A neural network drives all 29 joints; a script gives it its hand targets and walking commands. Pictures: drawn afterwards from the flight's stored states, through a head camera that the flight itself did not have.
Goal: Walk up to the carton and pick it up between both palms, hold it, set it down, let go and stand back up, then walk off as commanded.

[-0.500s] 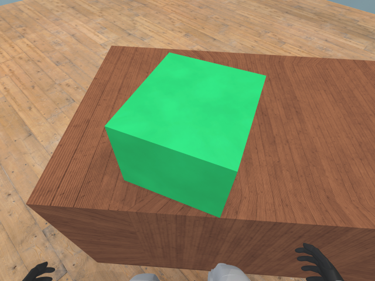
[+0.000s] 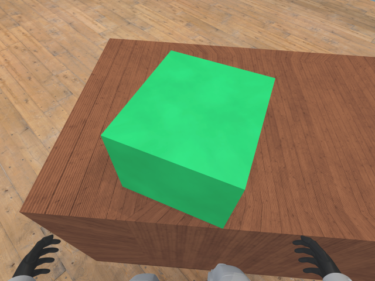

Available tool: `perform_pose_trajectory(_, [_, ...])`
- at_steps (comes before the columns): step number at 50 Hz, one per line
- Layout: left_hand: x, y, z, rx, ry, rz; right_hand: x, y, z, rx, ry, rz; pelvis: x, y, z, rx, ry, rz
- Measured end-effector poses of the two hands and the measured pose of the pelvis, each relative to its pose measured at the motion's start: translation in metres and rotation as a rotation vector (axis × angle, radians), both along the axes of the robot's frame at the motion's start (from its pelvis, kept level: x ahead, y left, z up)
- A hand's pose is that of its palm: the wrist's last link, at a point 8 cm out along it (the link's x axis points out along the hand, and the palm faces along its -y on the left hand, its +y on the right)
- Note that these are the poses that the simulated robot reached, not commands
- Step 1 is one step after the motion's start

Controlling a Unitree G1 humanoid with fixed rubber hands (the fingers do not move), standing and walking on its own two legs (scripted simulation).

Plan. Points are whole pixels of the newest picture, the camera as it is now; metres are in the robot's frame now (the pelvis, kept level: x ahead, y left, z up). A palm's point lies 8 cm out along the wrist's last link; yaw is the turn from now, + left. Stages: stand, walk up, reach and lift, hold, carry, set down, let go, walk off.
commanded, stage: walk up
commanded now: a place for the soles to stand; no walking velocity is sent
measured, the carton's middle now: (195, 134) +0.43 -0.02 +0.03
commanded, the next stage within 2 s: reach and lift in 1.82 s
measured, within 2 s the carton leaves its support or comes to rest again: neither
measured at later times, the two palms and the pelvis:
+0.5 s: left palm out of the picture +0.11 +0.32 -0.07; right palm (332, 280) +0.12 -0.30 -0.07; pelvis -0.02 -0.01 +0.00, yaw +0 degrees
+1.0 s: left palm out of the picture +0.04 +0.31 -0.10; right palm out of the picture +0.02 -0.31 -0.08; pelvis -0.07 -0.01 -0.01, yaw +1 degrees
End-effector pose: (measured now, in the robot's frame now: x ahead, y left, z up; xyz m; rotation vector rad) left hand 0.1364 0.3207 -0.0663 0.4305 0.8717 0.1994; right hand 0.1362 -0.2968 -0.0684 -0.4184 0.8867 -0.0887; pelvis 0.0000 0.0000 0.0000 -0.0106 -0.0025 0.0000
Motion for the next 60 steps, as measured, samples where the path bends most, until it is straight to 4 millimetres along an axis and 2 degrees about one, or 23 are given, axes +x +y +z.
perform_pose_trajectory(21, [-0.019,-0.003,-0.001,-0.002,0.02,0.006,-0.011,-0.002,-0.001,0.007,-0.012,-0.001,-0.012,-0.004,0.0,0.005,-0.017,0.0])
perform_pose_trajectory(33, [-0.04,-0.012,0.002,0.007,0.035,0.019,-0.024,-0.013,-0.002,0.014,-0.047,-0.003,-0.031,-0.015,-0.002,0.02,-0.045,0.0])
perform_pose_trajectory(37, [-0.049,-0.012,0.0,0.007,0.021,0.021,-0.041,-0.014,-0.008,0.011,-0.03,-0.006,-0.04,-0.014,-0.006,0.022,-0.064,0.004])
perform_pose_trajectory(44, [-0.072,-0.004,-0.017,-0.026,0.047,0.034,-0.102,-0.009,-0.016,-0.017,0.081,-0.032,-0.06,-0.004,-0.01,0.015,-0.076,0.013])
perform_pose_trajectory(47, [-0.084,-0.005,-0.022,-0.034,0.068,0.046,-0.117,-0.012,-0.013,-0.032,0.108,-0.039,-0.063,-0.005,-0.009,0.003,-0.077,0.019])
perform_pose_trajectory(50, [-0.101,-0.011,-0.029,-0.042,0.118,0.046,-0.114,-0.017,-0.011,-0.039,0.104,-0.037,-0.067,-0.01,-0.009,0.006,-0.056,0.013])
perform_pose_trajectory(55, [-0.129,-0.024,-0.031,-0.024,0.181,0.044,-0.085,-0.026,-0.013,-0.017,0.041,-0.026,-0.07,-0.023,-0.009,0.008,-0.037,-0.003])
perform_pose_trajectory(60, [-0.138,-0.028,-0.021,-0.002,0.178,0.043,-0.063,-0.029,-0.007,-0.002,-0.011,-0.012,-0.069,-0.028,-0.005,0.016,-0.036,-0.004])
